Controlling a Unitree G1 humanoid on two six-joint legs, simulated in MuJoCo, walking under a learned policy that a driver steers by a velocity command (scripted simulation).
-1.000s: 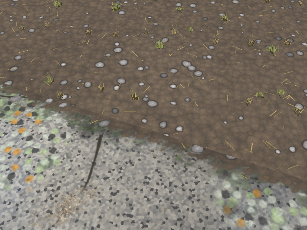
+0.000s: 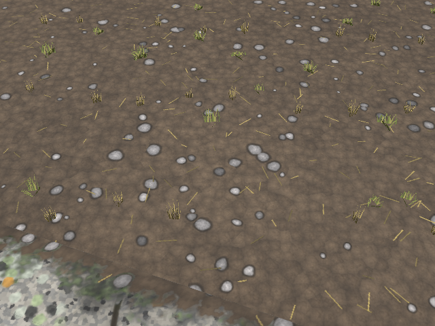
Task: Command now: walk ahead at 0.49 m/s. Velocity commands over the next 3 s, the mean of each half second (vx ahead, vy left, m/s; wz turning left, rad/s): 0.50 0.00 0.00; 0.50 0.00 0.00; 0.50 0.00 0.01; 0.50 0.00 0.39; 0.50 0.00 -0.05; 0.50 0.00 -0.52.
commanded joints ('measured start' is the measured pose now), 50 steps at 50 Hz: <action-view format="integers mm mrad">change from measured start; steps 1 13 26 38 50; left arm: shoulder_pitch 24 -215 82 236 127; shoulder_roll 41 58 79 99 55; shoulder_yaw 12 18 32 43 42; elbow -47 -175 -28 91 -37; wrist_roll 13 -6 29 26 -63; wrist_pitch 6 -22 -36 4 -43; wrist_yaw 6 -63 -53 -11 -12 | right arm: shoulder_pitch -18 118 -8 -258 106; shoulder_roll -131 -174 -108 -121 -160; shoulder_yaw -22 -37 -46 -63 -65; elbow -52 13 -86 -165 -27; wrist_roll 1 27 30 15 27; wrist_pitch -12 37 44 30 -13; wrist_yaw -22 -46 -58 -12 48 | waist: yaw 41 -1 9 56 -6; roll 75 125 -21 7 235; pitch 61 58 -20 33 -60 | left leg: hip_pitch -73 196 -472 -656 168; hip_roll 288 351 243 251 492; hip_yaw -228 -188 -157 -165 -606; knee -200 -20 789 548 100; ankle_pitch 72 222 -45 174 216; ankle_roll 173 81 -44 -43 240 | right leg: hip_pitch -57 61 489 739 -228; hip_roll -44 57 -97 -154 176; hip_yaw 6 -54 145 49 119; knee -146 -601 -966 -904 409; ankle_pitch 156 142 271 452 -314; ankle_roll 29 -35 -185 -198 -82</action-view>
